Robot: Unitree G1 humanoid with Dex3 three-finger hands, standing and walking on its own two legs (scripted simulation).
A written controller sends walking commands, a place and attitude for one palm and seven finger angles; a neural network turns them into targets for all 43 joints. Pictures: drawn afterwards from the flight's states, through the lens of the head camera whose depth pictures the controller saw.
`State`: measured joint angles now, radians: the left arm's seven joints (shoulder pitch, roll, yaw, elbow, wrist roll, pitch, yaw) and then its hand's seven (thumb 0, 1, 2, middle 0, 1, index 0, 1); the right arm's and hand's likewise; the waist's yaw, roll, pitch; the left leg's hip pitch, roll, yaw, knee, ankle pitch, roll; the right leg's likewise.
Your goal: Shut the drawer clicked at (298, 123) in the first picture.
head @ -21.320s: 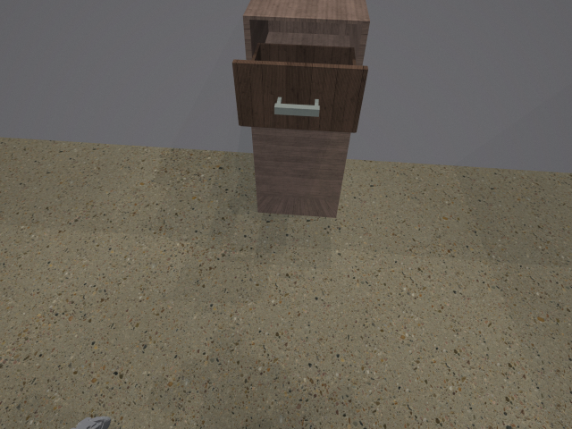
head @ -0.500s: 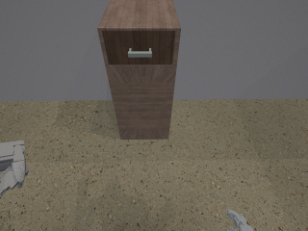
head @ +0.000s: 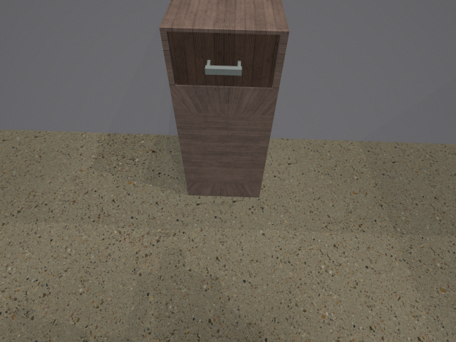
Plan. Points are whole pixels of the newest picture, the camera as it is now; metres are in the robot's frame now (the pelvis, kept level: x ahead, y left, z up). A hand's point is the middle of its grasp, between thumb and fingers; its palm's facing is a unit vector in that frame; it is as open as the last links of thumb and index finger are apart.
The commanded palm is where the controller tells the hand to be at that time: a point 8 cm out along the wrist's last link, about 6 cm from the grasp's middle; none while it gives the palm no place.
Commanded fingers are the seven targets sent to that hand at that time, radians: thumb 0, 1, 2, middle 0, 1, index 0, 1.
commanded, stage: let the arm hang, fingers relaxed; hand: left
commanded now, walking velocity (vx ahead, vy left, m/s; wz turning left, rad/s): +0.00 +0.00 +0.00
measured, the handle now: (223, 66) +0.88 +0.07 +0.01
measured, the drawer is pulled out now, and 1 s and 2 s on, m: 0.00 0.00 0.00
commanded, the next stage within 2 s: look to check the result in 0.62 s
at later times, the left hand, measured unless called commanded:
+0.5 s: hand out of the picture -0.01 +0.16 -0.17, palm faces +0.02 -0.99 -0.17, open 7.3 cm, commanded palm none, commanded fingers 0.00 0.90 0.90 -0.20 -0.30 -0.20 -0.30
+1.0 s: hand out of the picture -0.02 +0.15 -0.17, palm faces +0.03 -0.99 -0.17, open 7.4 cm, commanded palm none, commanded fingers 0.00 0.90 0.90 -0.20 -0.30 -0.20 -0.30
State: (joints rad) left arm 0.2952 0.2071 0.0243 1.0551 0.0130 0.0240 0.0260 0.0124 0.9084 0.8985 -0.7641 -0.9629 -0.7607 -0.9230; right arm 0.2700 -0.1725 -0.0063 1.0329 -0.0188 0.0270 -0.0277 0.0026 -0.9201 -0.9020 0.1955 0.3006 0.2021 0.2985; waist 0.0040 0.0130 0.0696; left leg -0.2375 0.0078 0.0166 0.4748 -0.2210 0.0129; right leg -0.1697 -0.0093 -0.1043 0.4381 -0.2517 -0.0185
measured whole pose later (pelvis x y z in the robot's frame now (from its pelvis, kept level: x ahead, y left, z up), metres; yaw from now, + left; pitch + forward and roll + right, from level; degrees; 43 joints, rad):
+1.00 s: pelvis +0.00 +0.00 +0.00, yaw -1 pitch -2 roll +0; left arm 0.31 0.10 0.02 1.16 0.01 -0.01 0.04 0.00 0.91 0.90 -0.20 -0.29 -0.20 -0.30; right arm 0.32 -0.10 -0.01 1.14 -0.01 0.00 -0.04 0.00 -0.91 -0.90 0.19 0.30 0.20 0.30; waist -0.01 0.02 0.06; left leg -0.20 0.01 0.04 0.44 -0.21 0.01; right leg -0.15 -0.01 -0.08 0.43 -0.25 -0.02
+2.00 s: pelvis +0.02 -0.01 +0.00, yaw -1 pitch -2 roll +0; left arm 0.30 0.10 0.02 1.16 0.01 -0.01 0.04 0.00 0.91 0.90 -0.20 -0.29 -0.20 -0.30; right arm 0.30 -0.11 -0.01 1.15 -0.01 0.00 -0.05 0.00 -0.91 -0.90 0.19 0.30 0.20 0.30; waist -0.01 0.02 0.06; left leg -0.16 0.02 0.04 0.41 -0.22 -0.01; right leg -0.11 0.01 -0.08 0.40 -0.26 -0.04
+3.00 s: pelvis +0.02 -0.03 +0.00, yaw -1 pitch -2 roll +0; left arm 0.29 0.11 0.02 1.16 0.01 -0.02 0.04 0.00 0.91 0.90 -0.20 -0.29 -0.20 -0.30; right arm 0.28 -0.13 -0.01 1.15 -0.01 0.00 -0.05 0.00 -0.91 -0.90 0.19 0.30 0.20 0.30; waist -0.01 0.02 0.06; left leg -0.15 0.04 0.03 0.40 -0.22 -0.02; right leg -0.10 0.02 -0.09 0.39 -0.26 -0.05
